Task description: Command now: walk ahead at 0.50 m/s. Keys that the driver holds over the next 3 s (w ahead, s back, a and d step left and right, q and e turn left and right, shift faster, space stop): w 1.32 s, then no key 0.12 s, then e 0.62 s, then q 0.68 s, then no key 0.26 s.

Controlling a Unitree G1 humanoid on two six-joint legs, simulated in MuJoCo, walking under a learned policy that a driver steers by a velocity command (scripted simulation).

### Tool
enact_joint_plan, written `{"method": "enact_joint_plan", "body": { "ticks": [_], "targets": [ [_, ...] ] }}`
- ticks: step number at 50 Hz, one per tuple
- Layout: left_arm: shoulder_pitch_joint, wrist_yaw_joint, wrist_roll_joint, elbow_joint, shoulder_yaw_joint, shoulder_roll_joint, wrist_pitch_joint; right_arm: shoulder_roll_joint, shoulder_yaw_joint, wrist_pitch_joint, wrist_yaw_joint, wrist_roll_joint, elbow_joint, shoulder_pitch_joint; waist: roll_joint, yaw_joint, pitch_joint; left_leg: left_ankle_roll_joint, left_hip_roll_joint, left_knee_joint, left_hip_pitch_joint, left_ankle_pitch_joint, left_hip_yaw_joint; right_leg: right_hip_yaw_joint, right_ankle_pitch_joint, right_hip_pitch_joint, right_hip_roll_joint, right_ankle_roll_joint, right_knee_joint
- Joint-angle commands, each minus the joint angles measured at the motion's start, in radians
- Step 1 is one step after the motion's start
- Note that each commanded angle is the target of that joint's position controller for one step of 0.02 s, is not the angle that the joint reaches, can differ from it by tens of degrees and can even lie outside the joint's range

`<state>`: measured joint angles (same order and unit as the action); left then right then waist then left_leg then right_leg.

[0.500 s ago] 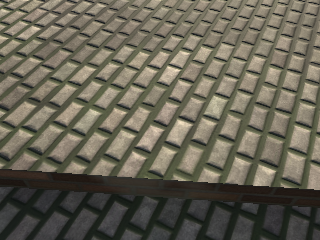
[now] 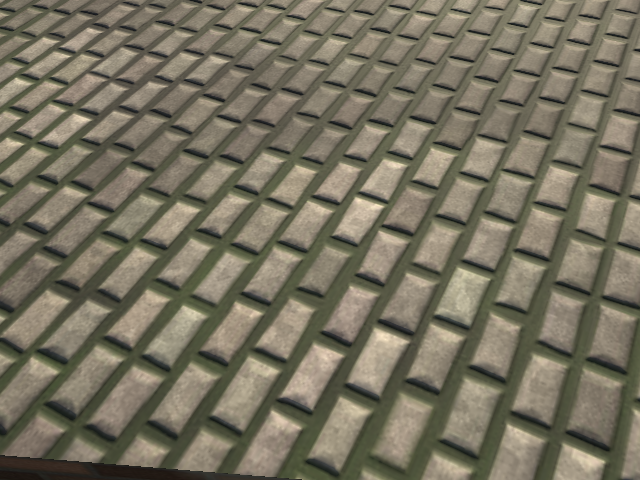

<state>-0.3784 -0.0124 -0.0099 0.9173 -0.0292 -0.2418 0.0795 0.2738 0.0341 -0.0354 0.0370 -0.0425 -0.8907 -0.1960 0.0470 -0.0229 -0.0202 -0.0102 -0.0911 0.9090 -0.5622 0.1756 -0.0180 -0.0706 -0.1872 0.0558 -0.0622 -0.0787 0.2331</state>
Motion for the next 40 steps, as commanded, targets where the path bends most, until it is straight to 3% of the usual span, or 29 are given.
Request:
{"method": "enact_joint_plan", "body": {
  "ticks": [1,5,6,8,9,10,11,12,13,14,15,17,19,22,23,25,27,29,30,31,32,33,34,35,36,37,38,39,40],
  "targets": [
    [-0.011,0.003,0.000,-0.020,-0.027,-0.130,0.015,0.029,-0.004,-0.009,0.002,0.004,0.072,0.095,-0.123,-0.001,-0.046,0.015,-0.001,-0.136,-0.039,-0.078,-0.026,0.130,0.346,0.002,0.244,-0.114,-0.099],
    [-0.052,0.010,-0.008,0.023,-0.027,-0.141,0.012,0.024,-0.013,-0.016,-0.006,0.011,0.101,0.189,-0.123,-0.019,-0.056,-0.010,0.039,-0.299,0.042,-0.107,-0.055,0.107,0.452,-0.030,0.251,-0.095,-0.055],
    [-0.048,0.011,-0.013,0.026,-0.027,-0.140,0.010,0.023,-0.014,-0.015,-0.012,0.015,0.095,0.169,-0.147,-0.008,-0.039,-0.025,0.047,-0.290,0.076,-0.075,-0.062,0.105,0.489,-0.042,0.264,-0.093,-0.022],
    [-0.017,0.018,-0.011,0.027,-0.027,-0.142,0.011,0.036,-0.007,-0.022,-0.030,0.011,0.060,0.064,-0.136,0.039,0.006,-0.058,0.088,-0.303,0.223,-0.031,-0.063,0.091,0.700,-0.025,0.268,-0.085,0.096],
    [0.006,0.018,-0.003,0.028,-0.028,-0.147,0.008,0.044,0.000,-0.031,-0.039,0.004,0.023,-0.039,-0.101,0.090,0.044,-0.077,0.120,-0.379,0.332,-0.043,-0.079,0.073,0.778,-0.024,0.243,-0.072,0.228],
    [0.012,0.018,0.002,0.026,-0.023,-0.143,0.009,0.076,0.016,-0.042,-0.049,-0.007,-0.023,-0.173,-0.062,0.142,0.100,-0.095,0.112,-0.446,0.500,-0.071,-0.067,0.050,0.698,0.044,0.199,-0.050,0.408],
    [0.003,0.019,0.002,-0.005,-0.007,-0.097,0.012,0.178,0.041,-0.047,-0.061,-0.027,-0.048,-0.320,0.068,0.178,0.187,-0.139,-0.128,-0.493,0.695,-0.112,0.198,0.007,0.319,0.225,0.134,-0.020,0.708],
    [-0.145,0.017,0.013,0.001,0.006,-0.009,0.004,0.275,0.067,-0.035,-0.054,-0.009,-0.056,-0.325,0.254,0.092,0.244,-0.281,-0.350,-0.605,0.809,-0.171,0.595,0.023,-0.360,0.483,-0.025,0.006,0.986],
    [-0.078,0.021,-0.021,0.020,-0.016,-0.101,-0.014,0.204,0.060,-0.024,-0.043,0.029,-0.038,-0.230,0.047,0.083,0.146,-0.276,-0.295,-0.639,0.685,0.124,0.564,0.129,-0.316,0.541,0.051,-0.008,1.048],
    [-0.005,0.009,-0.029,0.004,-0.021,-0.099,-0.013,0.126,0.038,-0.020,-0.037,0.034,-0.010,-0.119,0.033,0.057,0.026,-0.257,-0.242,-0.691,0.551,0.274,0.461,0.115,-0.226,0.578,0.088,-0.009,1.055],
    [0.030,0.002,-0.026,-0.008,-0.020,-0.088,-0.012,0.074,0.025,-0.018,-0.033,0.027,-0.013,-0.090,0.034,0.044,-0.014,-0.230,-0.197,-0.737,0.493,0.300,0.406,0.101,-0.170,0.592,0.110,-0.007,1.071],
    [0.008,-0.013,-0.034,0.008,-0.017,-0.047,-0.032,0.025,0.010,-0.028,-0.037,0.026,-0.045,-0.127,0.044,0.012,-0.024,-0.203,-0.133,-0.749,0.433,0.165,0.293,0.072,-0.107,0.597,0.131,0.020,1.180],
    [0.018,-0.018,-0.035,-0.003,-0.014,-0.013,-0.046,0.032,0.011,-0.043,-0.036,0.027,-0.081,-0.182,0.001,-0.005,-0.018,-0.212,-0.123,-0.728,0.405,0.031,0.229,0.058,-0.082,0.657,0.136,0.033,1.283],
    [0.140,-0.017,-0.036,-0.062,-0.010,0.003,-0.063,0.042,0.011,-0.053,-0.039,0.024,-0.113,-0.249,-0.004,0.009,-0.056,-0.227,-0.114,-0.743,0.402,0.069,0.204,0.041,-0.053,0.845,0.158,0.052,1.356],
    [0.169,-0.002,-0.027,-0.070,-0.001,0.044,-0.072,0.023,0.007,-0.055,-0.039,0.018,-0.143,-0.329,0.056,0.042,-0.042,-0.270,-0.136,-0.737,0.435,0.101,0.237,-0.003,-0.129,0.956,0.124,0.052,1.601],
    [0.266,0.020,-0.023,-0.139,0.011,0.058,-0.076,0.010,-0.003,-0.058,-0.042,0.019,-0.160,-0.361,0.011,0.039,-0.090,-0.278,-0.163,-0.748,0.454,0.271,0.268,0.037,-0.189,1.182,0.150,0.041,1.721],
    [0.436,0.041,-0.020,-0.240,0.041,0.115,-0.071,0.014,-0.014,-0.068,-0.042,0.006,-0.193,-0.424,0.033,0.071,-0.143,-0.274,-0.223,-0.744,0.548,0.224,0.311,0.048,-0.312,1.473,0.131,0.004,1.994],
    [0.529,0.054,-0.010,-0.337,0.067,0.121,-0.060,0.017,-0.024,-0.077,-0.043,0.011,-0.210,-0.423,-0.019,0.051,-0.164,-0.218,-0.223,-0.770,0.559,0.219,0.255,0.080,-0.388,1.568,0.139,-0.030,1.960],
    [0.544,0.053,-0.004,-0.365,0.076,0.118,-0.056,0.018,-0.030,-0.079,-0.047,0.014,-0.220,-0.413,-0.029,0.041,-0.172,-0.194,-0.193,-0.792,0.528,0.217,0.210,0.056,-0.393,1.545,0.143,-0.035,1.880],
    [0.588,0.044,-0.008,-0.413,0.097,0.133,-0.056,-0.001,-0.041,-0.069,-0.053,0.031,-0.240,-0.410,-0.049,0.026,-0.169,-0.155,-0.134,-0.837,0.442,0.213,0.145,0.012,-0.366,1.439,0.166,-0.037,1.690],
    [0.603,0.036,-0.008,-0.441,0.101,0.127,-0.060,-0.004,-0.048,-0.063,-0.064,0.037,-0.249,-0.414,-0.035,0.037,-0.160,-0.169,-0.112,-0.893,0.400,0.122,0.124,-0.040,-0.340,1.351,0.158,-0.029,1.592],
    [0.549,0.020,-0.016,-0.441,0.109,0.124,-0.073,0.012,-0.044,-0.054,-0.083,0.054,-0.234,-0.403,-0.043,0.020,-0.109,-0.200,-0.120,-0.991,0.341,-0.078,0.089,-0.063,-0.260,1.109,0.176,-0.034,1.401],
    [0.528,0.015,-0.013,-0.435,0.110,0.128,-0.085,0.015,-0.043,-0.046,-0.086,0.060,-0.240,-0.410,-0.024,0.033,-0.074,-0.199,-0.109,-1.011,0.361,-0.266,0.034,-0.097,-0.245,0.962,0.157,-0.044,1.302],
    [0.454,0.010,-0.001,-0.397,0.113,0.155,-0.087,0.013,-0.049,-0.046,-0.085,0.072,-0.204,-0.375,-0.026,-0.004,0.009,-0.189,-0.103,-0.943,0.370,-0.723,-0.053,-0.144,-0.215,0.737,0.119,-0.076,1.224],
    [0.364,0.013,0.020,-0.367,0.099,0.107,-0.083,0.061,-0.041,-0.048,-0.078,0.086,-0.181,-0.365,0.033,-0.054,0.119,-0.202,-0.109,-0.805,0.398,-1.251,-0.070,-0.177,-0.216,0.518,0.049,-0.081,1.109],
    [0.230,0.015,0.018,-0.321,0.069,0.053,-0.079,0.126,-0.023,-0.047,-0.069,0.073,-0.168,-0.376,0.081,-0.108,0.241,-0.189,-0.138,-0.610,0.501,-1.545,-0.044,-0.174,-0.257,0.390,-0.007,-0.084,1.055],
    [0.097,0.008,0.005,-0.292,0.047,0.013,-0.067,0.196,0.009,-0.046,-0.055,0.068,-0.156,-0.336,0.158,-0.181,0.323,-0.160,-0.163,-0.382,0.616,-1.663,-0.031,-0.109,-0.255,0.313,-0.024,-0.100,0.905],
    [-0.023,0.000,-0.026,-0.249,0.011,-0.063,-0.054,0.191,0.023,-0.054,-0.047,0.063,-0.141,-0.326,0.132,-0.223,0.405,-0.135,-0.131,-0.082,0.567,-1.470,-0.015,0.107,-0.341,0.165,0.042,-0.140,0.787],
    [-0.111,0.007,-0.030,-0.178,-0.032,-0.192,-0.050,0.043,0.005,-0.072,-0.012,0.076,-0.079,-0.363,-0.217,-0.160,0.463,-0.065,0.096,0.345,0.193,-0.476,0.025,0.732,-0.368,-0.067,0.347,-0.268,0.419]
  ]
}}
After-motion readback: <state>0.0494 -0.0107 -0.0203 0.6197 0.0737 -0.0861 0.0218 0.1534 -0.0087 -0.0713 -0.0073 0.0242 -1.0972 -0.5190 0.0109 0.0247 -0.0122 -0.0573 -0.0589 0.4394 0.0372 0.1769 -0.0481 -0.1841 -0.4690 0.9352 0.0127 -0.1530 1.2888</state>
